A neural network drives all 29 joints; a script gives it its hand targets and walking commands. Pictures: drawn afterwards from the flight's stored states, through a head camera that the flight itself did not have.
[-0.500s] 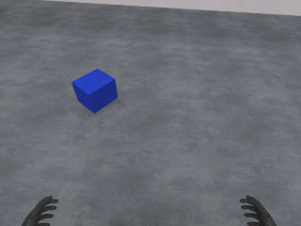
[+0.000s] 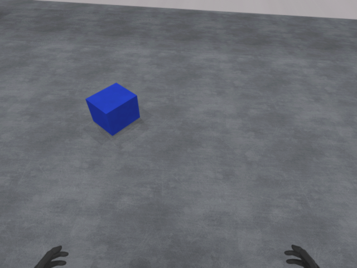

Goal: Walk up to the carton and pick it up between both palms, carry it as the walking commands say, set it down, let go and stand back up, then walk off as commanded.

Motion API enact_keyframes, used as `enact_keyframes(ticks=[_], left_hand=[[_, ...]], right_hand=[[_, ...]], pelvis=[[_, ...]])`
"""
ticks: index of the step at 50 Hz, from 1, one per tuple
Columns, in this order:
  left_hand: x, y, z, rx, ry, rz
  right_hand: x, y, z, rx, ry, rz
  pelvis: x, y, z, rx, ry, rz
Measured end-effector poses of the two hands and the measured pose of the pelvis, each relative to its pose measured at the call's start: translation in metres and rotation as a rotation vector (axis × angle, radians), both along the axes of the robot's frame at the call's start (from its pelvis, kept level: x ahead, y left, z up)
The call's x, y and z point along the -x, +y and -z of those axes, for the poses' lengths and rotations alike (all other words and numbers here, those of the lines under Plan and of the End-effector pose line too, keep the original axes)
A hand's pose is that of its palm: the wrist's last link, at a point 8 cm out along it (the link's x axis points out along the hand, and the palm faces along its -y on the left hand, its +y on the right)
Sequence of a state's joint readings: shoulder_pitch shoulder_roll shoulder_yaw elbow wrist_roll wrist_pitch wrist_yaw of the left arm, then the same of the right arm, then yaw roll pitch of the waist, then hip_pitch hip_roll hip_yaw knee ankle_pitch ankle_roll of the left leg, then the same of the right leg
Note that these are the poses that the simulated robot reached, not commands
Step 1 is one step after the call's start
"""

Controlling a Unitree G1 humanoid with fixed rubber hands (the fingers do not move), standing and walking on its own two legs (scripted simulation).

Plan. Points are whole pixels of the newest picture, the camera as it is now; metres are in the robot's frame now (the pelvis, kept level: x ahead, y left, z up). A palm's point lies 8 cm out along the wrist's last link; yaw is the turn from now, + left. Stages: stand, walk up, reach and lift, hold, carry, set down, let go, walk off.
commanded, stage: stand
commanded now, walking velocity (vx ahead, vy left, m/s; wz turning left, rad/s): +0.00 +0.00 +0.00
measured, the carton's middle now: (114, 108) +1.35 +0.47 -0.65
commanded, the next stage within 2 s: walk up in 1.48 s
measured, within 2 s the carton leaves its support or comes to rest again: neither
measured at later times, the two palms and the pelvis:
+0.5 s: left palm out of the picture +0.11 +0.31 -0.08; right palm out of the picture +0.11 -0.31 -0.08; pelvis +0.00 +0.00 +0.02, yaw +0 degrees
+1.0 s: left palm out of the picture +0.10 +0.31 -0.08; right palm out of the picture +0.10 -0.31 -0.08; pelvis +0.00 +0.00 +0.02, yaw +0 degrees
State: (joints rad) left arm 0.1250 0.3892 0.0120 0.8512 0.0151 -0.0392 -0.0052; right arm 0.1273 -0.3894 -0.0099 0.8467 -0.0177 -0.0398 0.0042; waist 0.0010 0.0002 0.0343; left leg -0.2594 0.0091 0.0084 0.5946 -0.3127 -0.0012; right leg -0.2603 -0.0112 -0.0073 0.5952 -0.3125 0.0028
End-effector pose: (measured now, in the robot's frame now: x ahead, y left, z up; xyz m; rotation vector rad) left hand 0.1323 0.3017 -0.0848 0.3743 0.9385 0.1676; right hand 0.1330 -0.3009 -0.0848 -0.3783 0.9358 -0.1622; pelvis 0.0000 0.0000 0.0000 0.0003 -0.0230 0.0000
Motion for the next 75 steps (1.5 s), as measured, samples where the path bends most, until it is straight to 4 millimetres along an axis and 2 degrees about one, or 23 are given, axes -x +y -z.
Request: enact_keyframes(ticks=[17, 36, 75], left_hand=[[0.013, 0.004, -0.003, -0.001, 0.074, -0.029], [0.03, 0.009, -0.001, -0.008, 0.142, -0.061], [0.024, 0.011, -0.001, -0.012, 0.16, -0.075]], right_hand=[[0.014, -0.005, -0.003, 0.0, 0.074, 0.033], [0.032, -0.01, 0.0, 0.004, 0.143, 0.069], [0.026, -0.013, -0.001, 0.012, 0.165, 0.082]], pelvis=[[0.001, 0.0, -0.012, 0.0, -0.015, 0.0], [0.003, 0.0, -0.017, 0.0, -0.016, 0.001], [-0.007, 0.0, -0.019, 0.0, -0.011, -0.002]])
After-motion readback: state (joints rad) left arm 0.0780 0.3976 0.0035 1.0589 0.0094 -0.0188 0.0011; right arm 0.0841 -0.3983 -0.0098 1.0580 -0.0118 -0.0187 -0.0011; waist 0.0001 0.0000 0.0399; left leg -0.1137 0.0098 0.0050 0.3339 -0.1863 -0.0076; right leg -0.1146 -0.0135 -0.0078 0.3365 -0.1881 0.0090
